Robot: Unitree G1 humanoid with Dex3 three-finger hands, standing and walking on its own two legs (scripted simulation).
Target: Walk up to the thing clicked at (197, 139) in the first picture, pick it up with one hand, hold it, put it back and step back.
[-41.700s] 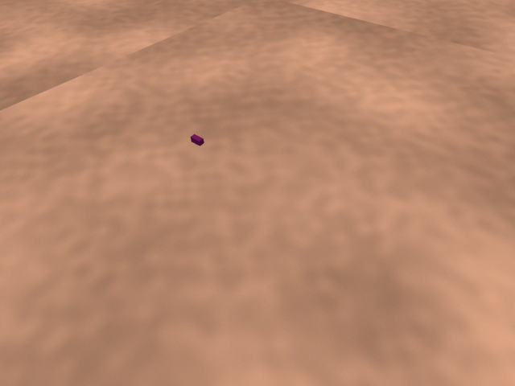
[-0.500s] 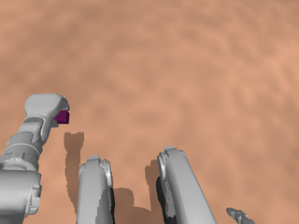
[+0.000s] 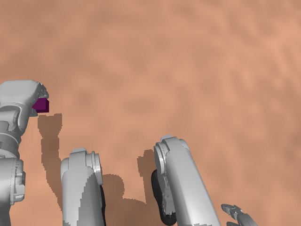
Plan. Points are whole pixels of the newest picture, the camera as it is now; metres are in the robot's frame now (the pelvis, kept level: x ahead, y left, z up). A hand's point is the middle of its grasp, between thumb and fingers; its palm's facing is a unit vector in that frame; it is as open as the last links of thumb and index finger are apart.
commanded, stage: crouch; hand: left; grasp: from above
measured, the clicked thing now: (33, 105) +0.46 +0.28 -0.21
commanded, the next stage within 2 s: lower in 0.40 s
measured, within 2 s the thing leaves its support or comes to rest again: rests again in 1.76 s
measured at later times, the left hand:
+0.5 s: hand (33, 107) +0.46 +0.28 -0.22, palm faces -0.47 -0.01 -0.88, open 6.4 cm
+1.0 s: hand (40, 111) +0.46 +0.28 -0.28, palm faces -0.47 -0.03 -0.88, open 6.4 cm
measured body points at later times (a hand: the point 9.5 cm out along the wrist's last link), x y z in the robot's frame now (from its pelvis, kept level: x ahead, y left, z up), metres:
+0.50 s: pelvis +0.00 +0.00 -0.05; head +0.24 +0.06 +0.32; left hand +0.48 +0.28 -0.17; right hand +0.04 -0.28 -0.16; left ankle +0.08 +0.13 -0.35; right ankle +0.09 -0.13 -0.35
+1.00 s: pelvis +0.00 +0.00 -0.07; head +0.26 +0.08 +0.28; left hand +0.48 +0.28 -0.22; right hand +0.04 -0.28 -0.17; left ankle +0.08 +0.13 -0.35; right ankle +0.09 -0.13 -0.35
